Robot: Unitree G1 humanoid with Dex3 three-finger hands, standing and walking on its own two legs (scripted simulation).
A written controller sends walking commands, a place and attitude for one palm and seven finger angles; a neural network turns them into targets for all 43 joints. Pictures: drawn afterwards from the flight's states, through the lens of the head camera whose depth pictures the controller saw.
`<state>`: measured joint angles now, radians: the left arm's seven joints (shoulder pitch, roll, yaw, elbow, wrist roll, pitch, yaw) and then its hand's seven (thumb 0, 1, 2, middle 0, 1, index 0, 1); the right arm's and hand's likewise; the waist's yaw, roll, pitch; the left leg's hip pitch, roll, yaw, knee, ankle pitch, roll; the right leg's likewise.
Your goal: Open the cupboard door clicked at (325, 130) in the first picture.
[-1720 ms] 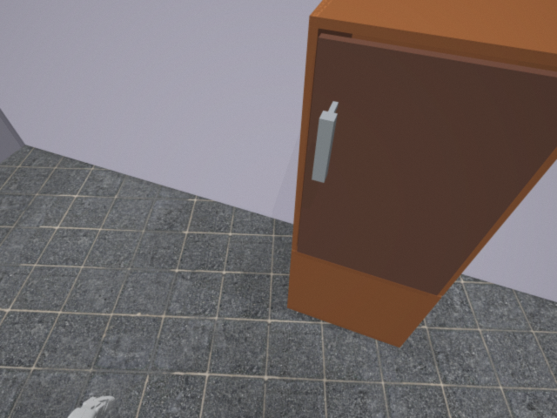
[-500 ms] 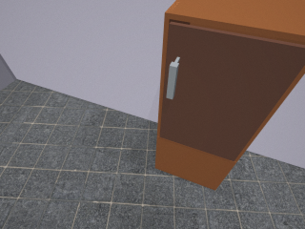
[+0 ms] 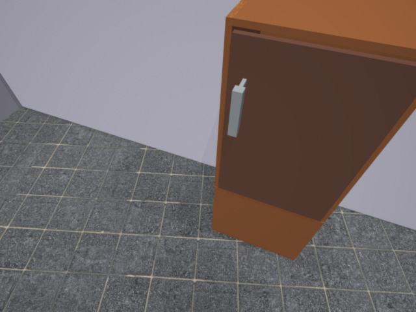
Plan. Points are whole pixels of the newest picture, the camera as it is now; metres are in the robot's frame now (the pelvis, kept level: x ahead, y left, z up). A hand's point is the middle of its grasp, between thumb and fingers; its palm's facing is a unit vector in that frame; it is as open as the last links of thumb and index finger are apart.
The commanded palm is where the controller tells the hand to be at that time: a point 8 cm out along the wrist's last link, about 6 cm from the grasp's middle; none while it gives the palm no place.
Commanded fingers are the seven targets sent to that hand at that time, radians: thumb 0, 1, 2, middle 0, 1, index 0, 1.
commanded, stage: shuffle to correct the standing spot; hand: left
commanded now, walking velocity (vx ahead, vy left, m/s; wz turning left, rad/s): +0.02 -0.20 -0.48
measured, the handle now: (238, 107) +0.57 -0.04 +0.08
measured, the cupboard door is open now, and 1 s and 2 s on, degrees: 0 0 0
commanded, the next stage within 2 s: come to a stop and stand still in 0.54 s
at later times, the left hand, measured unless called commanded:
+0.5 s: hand out of the picture +0.06 +0.08 -0.18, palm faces -0.13 -0.97 -0.22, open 7.3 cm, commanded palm none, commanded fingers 0.00 0.90 0.90 -0.20 -0.30 -0.20 -0.30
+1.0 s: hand out of the picture +0.09 +0.10 -0.18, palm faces -0.19 -0.96 -0.22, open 7.3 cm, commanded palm none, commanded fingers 0.00 0.90 0.90 -0.20 -0.30 -0.20 -0.30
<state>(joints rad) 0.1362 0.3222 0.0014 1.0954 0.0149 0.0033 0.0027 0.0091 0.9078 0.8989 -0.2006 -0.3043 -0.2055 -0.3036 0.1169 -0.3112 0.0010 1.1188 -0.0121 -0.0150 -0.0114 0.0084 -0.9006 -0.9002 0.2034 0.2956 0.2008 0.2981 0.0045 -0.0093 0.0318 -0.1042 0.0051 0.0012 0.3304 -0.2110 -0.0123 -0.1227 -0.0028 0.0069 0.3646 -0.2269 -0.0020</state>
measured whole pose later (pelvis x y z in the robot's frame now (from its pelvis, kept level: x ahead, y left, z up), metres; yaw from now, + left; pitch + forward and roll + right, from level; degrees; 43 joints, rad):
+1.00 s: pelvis +0.05 -0.07 -0.01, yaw -15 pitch +0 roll +0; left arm 0.32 0.16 0.03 1.01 0.03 0.01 0.04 0.01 0.91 0.90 -0.20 -0.30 -0.21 -0.30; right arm 0.16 -0.15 -0.04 1.01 0.00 0.03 -0.03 0.01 -0.90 -0.90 0.20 0.30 0.20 0.30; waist 0.02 0.01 0.02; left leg -0.28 0.03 0.00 0.57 -0.25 -0.03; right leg -0.21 0.06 0.05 0.50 -0.29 -0.04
